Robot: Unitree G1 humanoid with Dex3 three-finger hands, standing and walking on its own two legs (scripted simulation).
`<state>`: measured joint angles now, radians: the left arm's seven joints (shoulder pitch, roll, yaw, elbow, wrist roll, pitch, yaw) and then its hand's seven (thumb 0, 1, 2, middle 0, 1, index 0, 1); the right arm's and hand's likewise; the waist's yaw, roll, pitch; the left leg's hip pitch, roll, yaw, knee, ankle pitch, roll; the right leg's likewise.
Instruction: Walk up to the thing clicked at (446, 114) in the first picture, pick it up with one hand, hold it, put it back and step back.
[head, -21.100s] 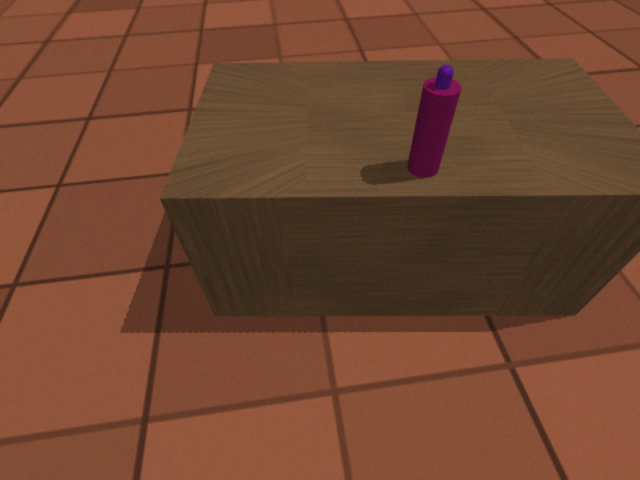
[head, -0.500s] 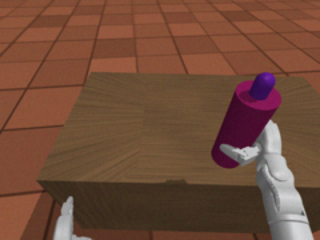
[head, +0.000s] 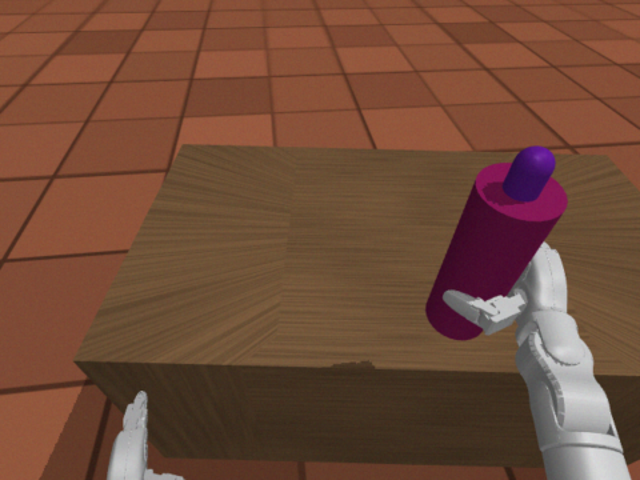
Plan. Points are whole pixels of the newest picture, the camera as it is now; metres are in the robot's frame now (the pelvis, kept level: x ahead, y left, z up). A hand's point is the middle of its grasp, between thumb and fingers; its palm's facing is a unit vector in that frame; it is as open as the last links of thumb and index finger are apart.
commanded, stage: hold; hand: right
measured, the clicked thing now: (487, 251) +0.32 -0.16 +0.17
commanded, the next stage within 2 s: crouch in 1.68 s
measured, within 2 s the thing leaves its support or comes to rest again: neither
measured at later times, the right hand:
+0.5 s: hand (482, 275) +0.32 -0.17 +0.12, palm faces +0.14 +0.99 -0.01, open 11.1 cm
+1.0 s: hand (481, 274) +0.33 -0.17 +0.12, palm faces +0.13 +0.99 -0.01, open 11.1 cm
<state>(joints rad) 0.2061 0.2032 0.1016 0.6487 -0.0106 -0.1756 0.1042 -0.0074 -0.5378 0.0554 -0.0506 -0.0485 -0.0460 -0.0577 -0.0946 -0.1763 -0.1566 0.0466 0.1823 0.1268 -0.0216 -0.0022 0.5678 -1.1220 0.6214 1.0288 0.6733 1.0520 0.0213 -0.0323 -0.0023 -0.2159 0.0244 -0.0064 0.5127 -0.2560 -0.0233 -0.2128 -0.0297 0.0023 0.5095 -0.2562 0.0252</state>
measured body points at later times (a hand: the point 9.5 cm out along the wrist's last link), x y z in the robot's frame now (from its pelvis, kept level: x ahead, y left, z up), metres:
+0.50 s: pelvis +0.00 +0.00 +0.00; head -0.01 +0.01 +0.45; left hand +0.17 +0.26 -0.08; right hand +0.31 -0.22 +0.12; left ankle +0.01 +0.13 -0.74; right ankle +0.01 -0.14 -0.74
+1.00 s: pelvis +0.01 -0.01 +0.00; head -0.01 +0.01 +0.45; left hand +0.17 +0.26 -0.08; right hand +0.31 -0.22 +0.12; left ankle +0.01 +0.13 -0.74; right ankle +0.01 -0.14 -0.74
